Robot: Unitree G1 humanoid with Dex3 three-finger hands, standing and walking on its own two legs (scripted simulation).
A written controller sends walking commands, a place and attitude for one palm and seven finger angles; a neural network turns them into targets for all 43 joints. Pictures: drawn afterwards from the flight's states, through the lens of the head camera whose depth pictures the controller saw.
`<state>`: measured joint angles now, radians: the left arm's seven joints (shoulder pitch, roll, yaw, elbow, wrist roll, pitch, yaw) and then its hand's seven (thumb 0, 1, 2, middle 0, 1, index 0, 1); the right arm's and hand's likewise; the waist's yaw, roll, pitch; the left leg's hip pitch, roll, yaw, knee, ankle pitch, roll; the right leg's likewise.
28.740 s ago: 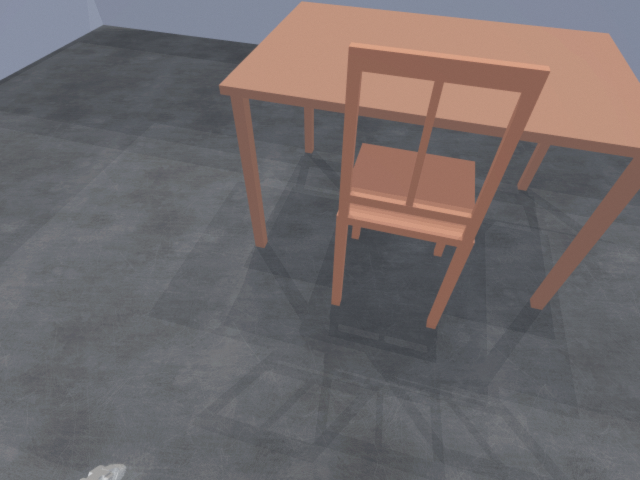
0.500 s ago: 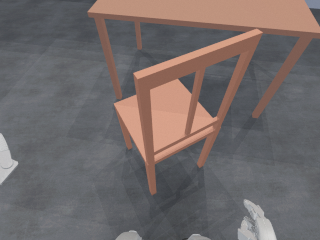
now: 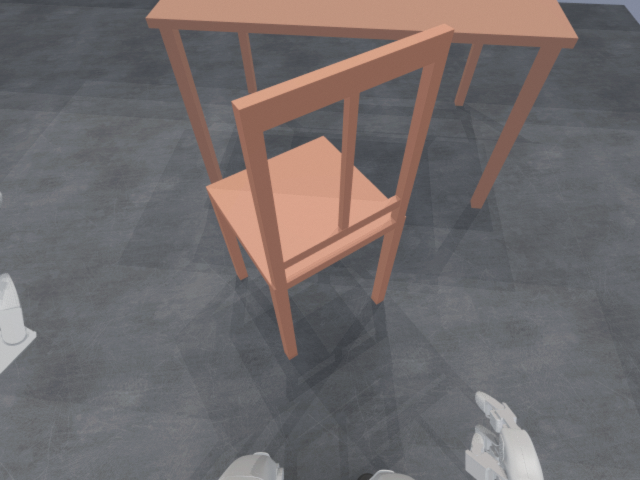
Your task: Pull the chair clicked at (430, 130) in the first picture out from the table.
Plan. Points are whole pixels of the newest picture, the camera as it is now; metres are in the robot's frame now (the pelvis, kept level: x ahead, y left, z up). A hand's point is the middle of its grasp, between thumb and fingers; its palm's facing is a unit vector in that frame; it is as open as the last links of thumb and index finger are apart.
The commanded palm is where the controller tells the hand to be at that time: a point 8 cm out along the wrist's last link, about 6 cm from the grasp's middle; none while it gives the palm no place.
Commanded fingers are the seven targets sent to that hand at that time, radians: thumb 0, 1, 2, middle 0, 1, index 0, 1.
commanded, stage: stop stepping back and stand still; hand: left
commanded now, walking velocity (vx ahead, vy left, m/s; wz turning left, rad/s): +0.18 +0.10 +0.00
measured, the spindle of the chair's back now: (346, 171) +0.63 -0.02 -0.05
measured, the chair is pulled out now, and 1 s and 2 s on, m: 0.45 0.45 0.45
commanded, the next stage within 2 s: let the arm hang, fingers relaxed in 0.70 s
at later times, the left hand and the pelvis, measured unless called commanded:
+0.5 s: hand out of the picture +0.12 +0.27 +0.15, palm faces +0.48 -0.77 -0.42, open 7.4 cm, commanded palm +0.07 +0.31 +0.18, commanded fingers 0.00 0.90 0.90 -0.20 -0.30 -0.20 -0.30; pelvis -0.07 +0.00 -0.01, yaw +1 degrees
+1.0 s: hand out of the picture +0.10 +0.21 -0.11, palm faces +0.06 -0.96 -0.29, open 7.4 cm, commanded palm none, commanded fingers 0.00 0.90 0.90 -0.20 -0.30 -0.20 -0.30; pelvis -0.06 +0.00 -0.01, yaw +3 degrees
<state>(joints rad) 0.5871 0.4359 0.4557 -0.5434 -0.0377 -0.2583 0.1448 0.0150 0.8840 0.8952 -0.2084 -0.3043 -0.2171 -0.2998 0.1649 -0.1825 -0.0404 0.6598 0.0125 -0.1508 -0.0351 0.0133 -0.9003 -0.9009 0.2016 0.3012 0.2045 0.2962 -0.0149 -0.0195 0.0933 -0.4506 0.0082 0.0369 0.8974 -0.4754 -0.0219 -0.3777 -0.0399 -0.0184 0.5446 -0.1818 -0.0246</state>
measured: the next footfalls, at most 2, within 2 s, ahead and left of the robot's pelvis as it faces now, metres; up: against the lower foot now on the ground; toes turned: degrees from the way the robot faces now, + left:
left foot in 0.08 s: -0.01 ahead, +0.11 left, +0.00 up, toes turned +1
right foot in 0.62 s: +0.00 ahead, -0.11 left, +0.00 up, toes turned +5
